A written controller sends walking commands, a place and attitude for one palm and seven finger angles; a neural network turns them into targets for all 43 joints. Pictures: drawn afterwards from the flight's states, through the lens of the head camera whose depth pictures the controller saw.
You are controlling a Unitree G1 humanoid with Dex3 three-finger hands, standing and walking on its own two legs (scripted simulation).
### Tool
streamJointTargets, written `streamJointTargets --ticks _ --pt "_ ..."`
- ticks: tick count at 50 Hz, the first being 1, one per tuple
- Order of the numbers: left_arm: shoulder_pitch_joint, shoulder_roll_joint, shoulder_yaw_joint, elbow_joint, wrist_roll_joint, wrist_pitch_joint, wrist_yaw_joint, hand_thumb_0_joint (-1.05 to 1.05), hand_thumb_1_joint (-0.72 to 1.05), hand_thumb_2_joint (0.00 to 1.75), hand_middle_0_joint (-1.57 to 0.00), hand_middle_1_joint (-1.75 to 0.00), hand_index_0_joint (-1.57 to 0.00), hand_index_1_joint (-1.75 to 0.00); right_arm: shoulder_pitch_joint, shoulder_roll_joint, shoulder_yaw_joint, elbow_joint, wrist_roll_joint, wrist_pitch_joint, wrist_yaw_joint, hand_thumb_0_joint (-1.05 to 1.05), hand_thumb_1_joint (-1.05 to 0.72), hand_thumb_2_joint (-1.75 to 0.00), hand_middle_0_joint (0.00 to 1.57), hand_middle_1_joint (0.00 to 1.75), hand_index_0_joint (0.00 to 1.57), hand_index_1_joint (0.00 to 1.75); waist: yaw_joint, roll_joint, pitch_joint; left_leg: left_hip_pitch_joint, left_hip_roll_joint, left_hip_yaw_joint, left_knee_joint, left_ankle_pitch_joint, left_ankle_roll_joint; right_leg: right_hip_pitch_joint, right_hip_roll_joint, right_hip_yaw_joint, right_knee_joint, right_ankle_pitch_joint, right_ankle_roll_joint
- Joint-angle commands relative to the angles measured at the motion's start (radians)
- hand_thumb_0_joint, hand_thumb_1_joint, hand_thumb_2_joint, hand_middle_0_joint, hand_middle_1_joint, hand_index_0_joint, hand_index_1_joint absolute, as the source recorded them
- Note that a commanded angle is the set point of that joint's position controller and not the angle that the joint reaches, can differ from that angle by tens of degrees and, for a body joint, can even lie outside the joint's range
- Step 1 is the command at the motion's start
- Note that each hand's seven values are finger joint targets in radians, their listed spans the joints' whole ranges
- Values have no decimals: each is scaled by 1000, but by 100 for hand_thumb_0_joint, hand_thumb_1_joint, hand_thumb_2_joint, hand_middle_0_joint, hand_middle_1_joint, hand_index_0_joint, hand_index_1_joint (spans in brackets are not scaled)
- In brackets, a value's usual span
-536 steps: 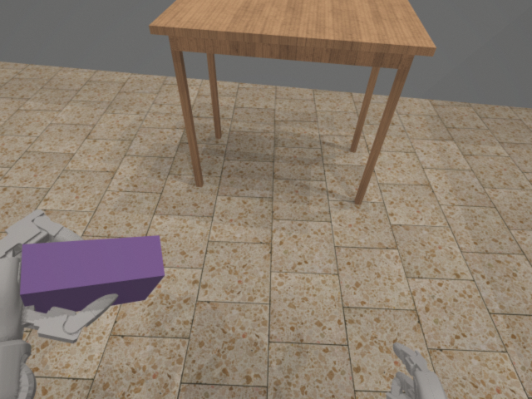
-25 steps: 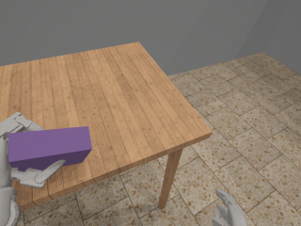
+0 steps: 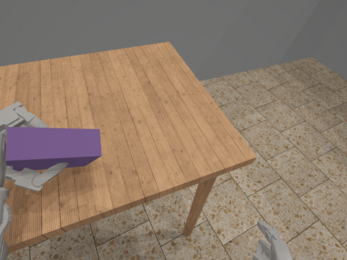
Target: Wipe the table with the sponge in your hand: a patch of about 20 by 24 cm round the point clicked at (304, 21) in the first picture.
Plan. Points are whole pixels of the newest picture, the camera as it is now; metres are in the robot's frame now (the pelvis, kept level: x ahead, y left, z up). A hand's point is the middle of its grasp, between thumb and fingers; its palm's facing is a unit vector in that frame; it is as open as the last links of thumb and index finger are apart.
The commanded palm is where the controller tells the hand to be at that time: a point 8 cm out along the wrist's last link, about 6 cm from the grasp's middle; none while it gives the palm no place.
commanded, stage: look again from close up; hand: left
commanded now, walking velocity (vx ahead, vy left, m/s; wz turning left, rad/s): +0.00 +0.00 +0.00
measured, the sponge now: (67, 150) +0.26 +0.23 +0.15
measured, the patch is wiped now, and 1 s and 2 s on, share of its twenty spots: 0.00 0.00 0.00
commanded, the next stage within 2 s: shuffle to correct the standing spot in 0.18 s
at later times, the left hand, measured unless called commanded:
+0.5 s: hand (43, 153) +0.24 +0.27 +0.15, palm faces +0.36 -0.86 -0.36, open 9.2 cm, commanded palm +0.18 +0.30 +0.17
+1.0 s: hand (22, 203) +0.16 +0.26 +0.15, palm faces +0.35 -0.87 -0.36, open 9.2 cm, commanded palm +0.09 +0.30 +0.17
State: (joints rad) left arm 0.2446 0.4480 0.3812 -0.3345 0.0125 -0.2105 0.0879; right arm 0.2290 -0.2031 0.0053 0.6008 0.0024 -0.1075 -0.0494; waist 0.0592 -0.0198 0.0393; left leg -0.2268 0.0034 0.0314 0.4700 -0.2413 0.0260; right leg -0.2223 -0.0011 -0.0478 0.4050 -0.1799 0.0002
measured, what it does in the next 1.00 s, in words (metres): steps on the spot: left foot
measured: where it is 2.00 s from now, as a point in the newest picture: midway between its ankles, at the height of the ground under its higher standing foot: outside the picture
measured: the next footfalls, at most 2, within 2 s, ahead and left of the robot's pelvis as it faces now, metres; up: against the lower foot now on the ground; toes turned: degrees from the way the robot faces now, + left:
left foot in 0.98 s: -0.08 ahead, +0.12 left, +0.00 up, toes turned +1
right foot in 1.36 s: -0.09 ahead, -0.07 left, +0.00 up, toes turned +2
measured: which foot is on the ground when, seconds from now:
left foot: down 0.00-0.80, up 0.82-0.96, down 0.98-1.00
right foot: down 0.00-1.00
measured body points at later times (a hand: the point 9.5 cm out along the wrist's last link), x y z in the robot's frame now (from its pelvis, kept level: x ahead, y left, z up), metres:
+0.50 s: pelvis +0.01 +0.02 +0.00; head +0.05 +0.05 +0.44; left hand +0.22 +0.31 +0.17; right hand +0.19 -0.20 -0.07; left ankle +0.01 +0.10 -0.74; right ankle +0.02 -0.12 -0.74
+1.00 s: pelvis -0.07 +0.02 -0.01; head -0.01 +0.06 +0.43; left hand +0.13 +0.30 +0.17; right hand +0.11 -0.21 -0.09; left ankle -0.07 +0.10 -0.75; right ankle +0.02 -0.12 -0.74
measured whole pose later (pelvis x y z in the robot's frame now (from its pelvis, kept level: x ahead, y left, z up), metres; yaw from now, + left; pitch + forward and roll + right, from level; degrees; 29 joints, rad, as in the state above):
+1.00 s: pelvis -0.07 +0.02 -0.01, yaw +1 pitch +3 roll +0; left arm 0.45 0.38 0.39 -0.62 -0.04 -0.26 0.11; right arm 0.17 -0.18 -0.01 0.60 -0.02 -0.12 -0.03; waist 0.00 -0.10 0.08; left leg -0.31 -0.03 0.06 0.56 -0.28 0.02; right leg -0.45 -0.05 -0.03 0.53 -0.12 0.02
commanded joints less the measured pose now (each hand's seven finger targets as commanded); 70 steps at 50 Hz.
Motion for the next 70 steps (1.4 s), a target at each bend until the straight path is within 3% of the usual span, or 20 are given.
streamJointTargets --ticks 1,4,8,14,21,29,36,38,40,41,44,48,50,51,54,61,64,66,68,70 --pt "-43 80 56 -154 -55 -83 7 0 10 130 -120 -160 -120 -160 -69 -127 -63 -170 16 -83 37 0 -90 -90 20 30 20 30 -14 162 -216 36 55 -14 -56 134 -10 131 -87 158 -3 150 -37" --pt "147 17 -9 -244 -64 -74 10 0 10 130 -120 -160 -120 -160 -117 -117 -49 -182 20 -90 58 0 -90 -90 20 30 20 30 -10 38 -148 14 65 -27 -100 37 0 89 -60 131 -28 24 -23" --pt "105 119 107 -279 -56 -70 24 0 10 130 -120 -160 -120 -160 -116 -129 -48 -200 11 -84 35 0 -90 -90 20 30 20 30 -16 -25 -85 -62 73 -48 -145 -42 3 84 -32 104 -30 -42 -15" --pt "58 129 149 -315 -62 -86 33 0 10 130 -120 -160 -120 -160 -124 -116 -48 -184 9 -95 16 0 -90 -90 20 30 20 30 -28 105 -142 13 68 -35 -102 131 3 125 -41 86 17 140 -17" --pt "127 59 66 -350 -53 -67 37 0 10 130 -120 -160 -120 -160 -108 -123 -53 -183 6 -89 27 0 -90 -90 20 30 20 30 -32 73 -170 49 94 -60 -31 520 -14 136 -47 38 67 345 -1" --pt "196 97 136 -434 -63 -86 39 0 10 130 -120 -160 -120 -160 -133 -105 -54 -188 2 -82 31 0 -90 -90 20 30 20 30 -18 162 -202 31 169 -96 -14 657 12 68 -42 22 189 131 -8" --pt "81 69 109 -419 -65 -88 23 0 10 130 -120 -160 -120 -160 -125 -113 -62 -187 0 -83 36 0 -90 -90 20 30 20 30 -23 130 -141 -163 222 -138 -8 308 51 105 -43 53 196 40 -12" --pt "72 71 110 -413 -65 -89 19 0 10 130 -120 -160 -120 -160 -123 -109 -68 -195 5 -83 34 0 -90 -90 20 30 20 30 -24 3 -138 -230 125 -76 106 28 19 87 -111 154 115 172 -47" --pt "88 82 100 -423 -66 -93 21 0 10 130 -120 -160 -120 -160 -80 -84 -69 -175 3 -75 36 0 -90 -90 20 30 20 30 -35 -215 -159 -130 -50 -2 390 -187 -37 -108 -320 418 -158 10 -159" --pt "86 94 100 -453 -64 -92 28 0 10 130 -120 -160 -120 -160 -96 -79 -70 -167 -3 -72 32 0 -90 -90 20 30 20 30 -22 -241 -156 -143 -57 -43 547 -230 -38 -152 -391 469 -220 -89 -210" --pt "135 92 113 -465 -51 -83 50 0 10 130 -120 -160 -120 -160 -168 -47 -38 -140 -13 -71 20 0 -90 -90 20 30 20 30 -38 -126 -146 -129 4 -74 376 -203 -37 -150 -354 320 -133 81 -185" --pt "170 107 144 -488 -62 -114 56 0 10 130 -120 -160 -120 -160 -81 -74 -62 -122 -18 -66 -6 0 -90 -90 20 30 20 30 -50 4 -213 -4 1 25 -97 87 -28 -30 -156 112 77 171 -59" --pt "162 123 166 -516 -69 -135 41 0 10 130 -120 -160 -120 -160 -94 -108 -78 -152 -3 -87 -9 0 -90 -90 20 30 20 30 -39 231 -177 -11 286 -193 -198 454 87 -131 7 11 471 -106 13" --pt "125 155 185 -557 -65 -141 37 0 10 130 -120 -160 -120 -160 -98 -87 -79 -152 -30 -98 -5 0 -90 -90 20 30 20 30 -65 340 -168 -3 352 -337 -168 661 118 -249 21 61 662 -339 5" --pt "224 70 151 -529 -57 -140 32 0 10 130 -120 -160 -120 -160 -67 -109 -109 -123 -8 -123 33 0 -90 -90 20 30 20 30 -45 183 -242 305 289 -157 4 878 103 -422 39 66 695 -282 2" --pt "250 114 164 -478 -68 -38 34 0 10 130 -120 -160 -120 -160 -76 -116 -88 -174 6 -65 45 0 -90 -90 20 30 20 30 -74 213 -107 47 251 -270 -202 -124 78 -184 28 10 352 -240 0" --pt "221 132 171 -444 -57 -30 34 0 10 130 -120 -160 -120 -160 -77 -119 -77 -187 7 -55 35 0 -90 -90 20 30 20 30 -64 277 -90 -58 189 -196 -246 -331 47 30 62 -62 92 -221 -18" --pt "180 141 159 -408 -53 -32 25 0 10 130 -120 -160 -120 -160 -76 -119 -73 -182 6 -50 33 0 -90 -90 20 30 20 30 -59 219 -96 -148 128 -157 -187 -354 19 193 41 -43 -47 -136 -35" --pt "168 154 158 -351 -51 -40 18 0 10 130 -120 -160 -120 -160 -71 -107 -70 -172 9 -39 34 0 -90 -90 20 30 20 30 -55 19 -95 -170 24 -49 69 -297 0 184 -67 50 -157 -121 -80" --pt "161 85 83 -327 -58 -25 9 0 10 130 -120 -160 -120 -160 -55 -121 -93 -166 28 -38 34 0 -90 -90 20 30 20 30 -53 -248 -11 -191 -54 -48 525 -181 -22 -124 -312 434 -275 -450 -227"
